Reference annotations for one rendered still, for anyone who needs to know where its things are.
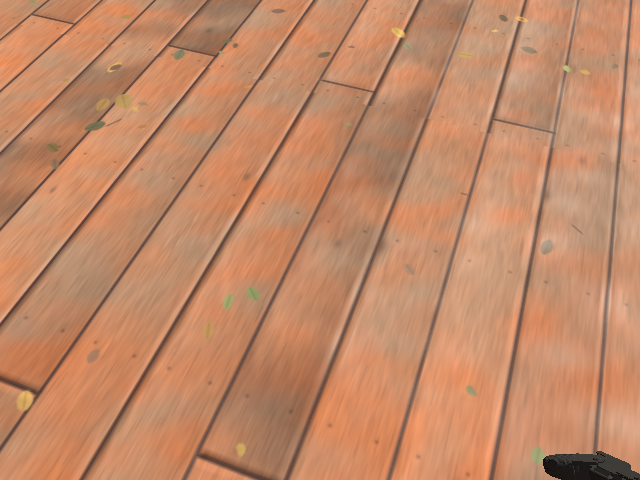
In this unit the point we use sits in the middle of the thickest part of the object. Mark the robot right hand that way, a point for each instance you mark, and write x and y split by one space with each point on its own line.
588 467

